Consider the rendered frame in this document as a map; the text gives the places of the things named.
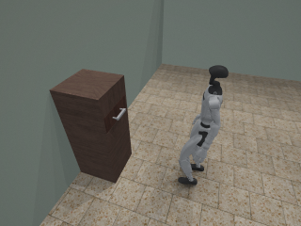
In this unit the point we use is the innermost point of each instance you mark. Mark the left robot shin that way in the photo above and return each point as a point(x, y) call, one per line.
point(186, 168)

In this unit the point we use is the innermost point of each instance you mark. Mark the robot right hand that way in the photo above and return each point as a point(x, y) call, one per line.
point(198, 117)

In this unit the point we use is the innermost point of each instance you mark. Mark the drawer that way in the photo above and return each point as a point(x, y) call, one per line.
point(108, 119)

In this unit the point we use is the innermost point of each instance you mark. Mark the right robot shin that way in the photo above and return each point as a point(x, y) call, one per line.
point(196, 161)

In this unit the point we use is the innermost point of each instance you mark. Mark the robot left hand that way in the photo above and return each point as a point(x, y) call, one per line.
point(200, 153)

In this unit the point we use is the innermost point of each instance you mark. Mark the left robot forearm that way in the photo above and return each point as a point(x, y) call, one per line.
point(212, 133)

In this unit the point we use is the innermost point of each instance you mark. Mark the cabinet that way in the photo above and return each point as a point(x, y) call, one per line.
point(82, 101)

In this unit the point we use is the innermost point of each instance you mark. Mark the robot left upper arm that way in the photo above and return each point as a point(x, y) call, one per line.
point(214, 106)

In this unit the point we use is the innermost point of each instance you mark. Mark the handle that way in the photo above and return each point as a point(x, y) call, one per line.
point(120, 114)

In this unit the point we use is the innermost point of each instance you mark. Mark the robot shin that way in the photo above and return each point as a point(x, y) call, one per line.
point(196, 161)
point(186, 168)

